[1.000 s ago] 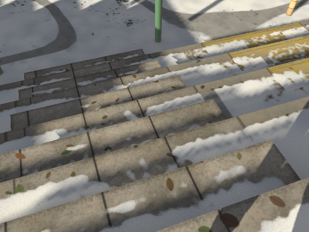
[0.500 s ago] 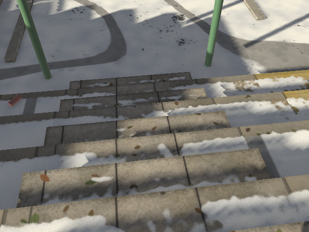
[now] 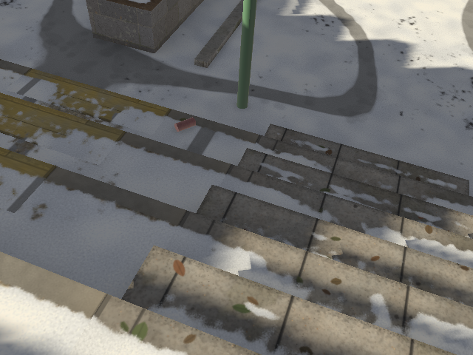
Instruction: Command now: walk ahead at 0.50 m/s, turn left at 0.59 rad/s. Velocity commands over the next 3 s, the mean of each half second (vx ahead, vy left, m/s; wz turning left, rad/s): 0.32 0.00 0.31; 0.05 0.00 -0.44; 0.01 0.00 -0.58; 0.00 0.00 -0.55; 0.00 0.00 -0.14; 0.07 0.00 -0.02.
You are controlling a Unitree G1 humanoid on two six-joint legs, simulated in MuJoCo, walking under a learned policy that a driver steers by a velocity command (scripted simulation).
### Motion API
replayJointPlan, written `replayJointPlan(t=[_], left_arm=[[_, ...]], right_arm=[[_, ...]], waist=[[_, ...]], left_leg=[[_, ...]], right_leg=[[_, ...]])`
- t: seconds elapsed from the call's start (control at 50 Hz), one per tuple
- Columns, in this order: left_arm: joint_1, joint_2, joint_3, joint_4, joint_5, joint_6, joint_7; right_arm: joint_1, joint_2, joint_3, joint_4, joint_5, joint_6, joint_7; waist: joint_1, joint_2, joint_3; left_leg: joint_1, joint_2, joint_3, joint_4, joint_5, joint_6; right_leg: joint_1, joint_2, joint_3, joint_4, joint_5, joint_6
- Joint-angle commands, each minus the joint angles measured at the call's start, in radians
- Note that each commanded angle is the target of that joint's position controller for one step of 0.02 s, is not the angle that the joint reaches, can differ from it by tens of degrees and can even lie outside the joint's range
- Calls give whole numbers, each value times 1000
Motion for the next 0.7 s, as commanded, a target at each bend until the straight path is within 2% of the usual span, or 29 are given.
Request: replayJointPlan(t=[0.02, 0.04, 0.06, 0.08, 0.1, 0.12, 0.14, 0.16, 0.18, 0.22, 0.24, 0.26, 0.28, 0.34, 0.36, 0.38, 0.4, 0.42, 0.46, 0.5, 0.52, 0.54, 0.56, 0.58, 0.6, 0.62, 0.64, 0.66, 0.7], left_arm=[[-41, 199, 51, -15, 21, 22, -16], [-19, 197, 46, -11, 49, 29, -48], [175, 50, 22, 6, 50, 19, -80], [165, 89, 23, -39, 3, 0, -106], [-158, 162, 46, -156, -60, -34, -106], [-388, 161, 41, -231, -79, -58, -84], [-376, 172, 38, -227, -54, -64, -68], [-362, 184, 50, -245, -57, -71, -46], [-318, 140, 40, -232, -39, -62, -29], [-283, 100, 39, -211, -33, -30, -24], [-257, 77, 25, -210, -23, -10, -36], [-70, 131, 93, -69, -233, 36, -2], [-85, 145, 101, -65, -261, 24, -11], [-361, 128, 111, -127, -166, 46, -28], [-353, 64, 46, -121, 63, 41, -79], [-508, 69, 83, -180, -37, 47, -53], [-554, 78, 79, -213, -80, 52, -44], [-459, 103, 60, -148, 12, 44, -77], [-456, 111, 65, -152, 11, 53, -87], [-355, 150, 91, -123, -25, 45, -87], [-249, 201, 115, -89, -53, 27, -82], [-102, 327, 150, -80, -75, 10, -77], [-65, 401, 161, -112, -75, 14, -85], [-36, 370, 161, -116, -53, 10, -86], [-138, 363, 161, -165, -51, -2, -85], [-188, 309, 149, -181, -60, -3, -73], [-195, 256, 124, -175, -55, -2, -68], [-194, 174, 93, -161, -27, 1, -61], [-184, 151, 80, -176, -33, -7, -40]], right_arm=[[121, -126, -64, 51, 26, -36, -23], [296, -242, -110, 103, 35, -47, -31], [516, -367, -147, 156, 17, -36, -30], [662, -353, -147, 178, 7, -30, -23], [698, -297, -143, 203, 27, -39, -20], [605, -263, -137, 188, 68, -53, -24], [512, -173, -103, 163, 56, -48, -17], [411, -147, -84, 129, 24, -54, -10], [300, -53, -43, 108, 24, -77, -18], [171, -96, -48, 41, 63, -89, -32], [186, -140, -57, 48, 48, -92, -40], [214, -167, -101, 80, 213, -19, -45], [241, -105, -75, 84, 247, -9, -48], [231, -70, -71, 69, 213, 6, -86], [295, -100, -47, 103, -70, -38, -62], [332, -106, -84, 123, 90, -21, -118], [338, -100, -67, 119, 98, -12, -139], [473, 33, -2, 193, -15, -44, -87], [487, -18, -16, 200, 32, -42, -59], [371, -68, -10, 186, 34, -34, -27], [315, -99, -16, 162, 40, -23, 6], [364, -143, -50, 131, 43, -20, 28], [409, -137, -50, 99, 48, -7, 19], [254, -156, -58, 19, 68, 8, -13], [149, -130, -52, -84, 93, -6, -49], [71, -152, -52, -126, 89, -16, -82], [115, -123, -41, -109, 63, -13, -108], [224, -48, -16, -77, 44, -3, -129], [275, 21, 11, -96, 32, 10, -129]], waist=[[-138, 35, 111], [-216, 89, 1], [-180, 239, -307], [-248, 164, -551], [-369, 152, -344], [-397, 100, -125], [-323, -66, -37], [-228, -40, 30], [-127, -103, 46], [-70, -1, 59], [-67, 21, 8], [-19, -46, 41], [-28, 18, -1], [-133, 2, 12], [-155, -64, 195], [-218, -21, 41], [-231, -1, 71], [-218, -92, 225], [-246, -48, 156], [-151, -76, 118], [-95, -100, 50], [-66, -272, -128], [-66, -445, -378], [-20, -243, -377], [-47, -212, -263], [-58, -100, -200], [-112, -33, -115], [-188, -38, -6], [-215, -120, 35]], left_leg=[[291, -93, 109, -118, 55, 7], [640, -118, 101, -48, 44, 32], [1136, 10, -79, 290, 599, 205], [1330, 143, -301, 311, 780, 347], [1242, 173, -481, 139, 344, 377], [1010, 169, -475, 46, -18, 344], [750, 168, -472, 17, -178, 305], [476, 194, -508, 13, 3, 368], [238, 179, -416, -5, 118, 315], [-61, 103, -297, -72, 128, 314], [-95, 45, -245, -37, 125, 297], [-207, -20, -149, 48, 494, 240], [-167, -57, -121, 74, 318, 198], [-39, -54, -98, 143, -172, 144], [-8, 34, -179, 256, -431, 112], [66, -34, -132, 251, -458, 115], [50, -28, -165, 295, -492, 121], [143, 120, -334, 333, -428, 136], [197, 117, -363, 393, -379, 167], [14, 66, -268, 479, -446, 121], [-114, -21, -158, 564, -447, 65], [-197, -163, 34, 886, -523, -50], [-313, -268, 87, 1379, -1192, -144], [-459, -258, 16, 1583, -1235, -165], [-644, -225, -52, 1597, -1157, -180], [-650, -162, -91, 1557, -1102, -150], [-576, -130, -112, 1529, -1017, -128], [-481, -90, -146, 1472, -903, -101], [-382, -121, -29, 1464, -824, -95]], right_leg=[[-200, -159, 107, 100, 641, -184], [-371, -100, 100, 328, 601, -145], [-602, 7, 117, 723, 78, -55], [-687, 54, 260, 1009, -14, -19], [-1021, 100, 316, 1148, 4, -11], [-1204, 40, 353, 1167, 9, -43], [-1132, -28, 423, 963, 152, -74], [-1003, -40, 451, 879, 219, -80], [-832, -85, 504, 583, 431, -105], [-616, -49, 428, 353, 474, -80], [-562, -38, 400, 310, 537, -75], [-282, 32, 320, 269, 791, -35], [-294, 41, 352, 155, 1031, -38], [-345, 41, 370, -178, 1284, -76], [-563, -71, 482, -209, 1230, -83], [-449, 37, 369, -236, 1314, -114], [-446, 19, 430, -273, 1266, -132], [-666, -105, 486, -378, 1214, -111], [-623, -83, 428, -408, 1072, -93], [-332, -28, 342, -391, 1111, -127], [-75, 44, 267, -305, 1110, -144], [217, -10, 343, -237, 1485, -270], [455, -207, 642, -222, 1746, -495], [446, -257, 786, -220, 1818, -517], [334, -331, 924, -248, 1505, -564], [131, -357, 949, -313, 1155, -544], [-105, -344, 922, -358, 989, -521], [-358, -304, 861, -411, 882, -498], [-573, -118, 749, -451, 784, -451]])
